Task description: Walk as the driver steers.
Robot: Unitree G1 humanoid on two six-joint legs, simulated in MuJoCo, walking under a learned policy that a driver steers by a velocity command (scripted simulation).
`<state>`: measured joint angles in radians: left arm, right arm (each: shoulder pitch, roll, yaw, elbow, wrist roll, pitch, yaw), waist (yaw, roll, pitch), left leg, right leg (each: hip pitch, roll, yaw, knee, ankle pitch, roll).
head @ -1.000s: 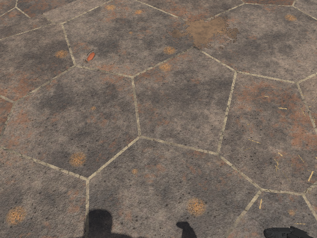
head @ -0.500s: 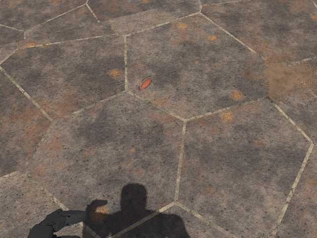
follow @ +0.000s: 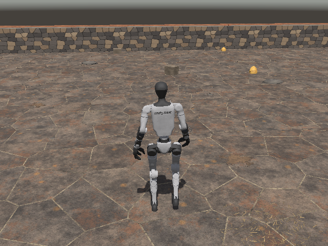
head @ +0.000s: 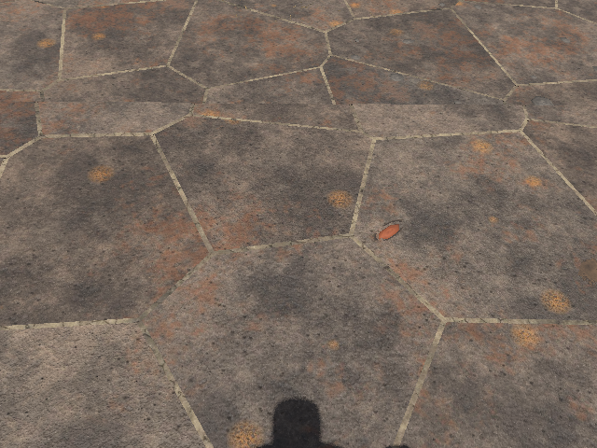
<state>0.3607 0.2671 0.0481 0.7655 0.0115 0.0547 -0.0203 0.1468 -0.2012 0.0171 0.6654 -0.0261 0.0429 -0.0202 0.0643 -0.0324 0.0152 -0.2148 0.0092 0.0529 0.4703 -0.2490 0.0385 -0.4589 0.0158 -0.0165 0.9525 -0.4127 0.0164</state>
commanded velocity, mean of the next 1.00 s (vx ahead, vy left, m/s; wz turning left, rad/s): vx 0.01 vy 0.00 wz -0.19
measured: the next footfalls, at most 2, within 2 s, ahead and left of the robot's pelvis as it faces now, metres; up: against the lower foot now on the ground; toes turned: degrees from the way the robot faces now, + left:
right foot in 0.24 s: -0.02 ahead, -0.11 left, +0.00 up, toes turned -16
left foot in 0.76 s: +0.07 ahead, +0.05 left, +0.00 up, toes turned -23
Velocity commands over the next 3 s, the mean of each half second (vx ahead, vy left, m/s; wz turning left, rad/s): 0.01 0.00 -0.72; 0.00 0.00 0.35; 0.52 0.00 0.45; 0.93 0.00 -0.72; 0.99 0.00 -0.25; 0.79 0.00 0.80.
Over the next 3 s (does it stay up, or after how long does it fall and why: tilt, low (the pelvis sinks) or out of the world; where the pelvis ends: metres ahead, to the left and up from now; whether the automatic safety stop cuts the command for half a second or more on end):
stays up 1.34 -0.38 -0.02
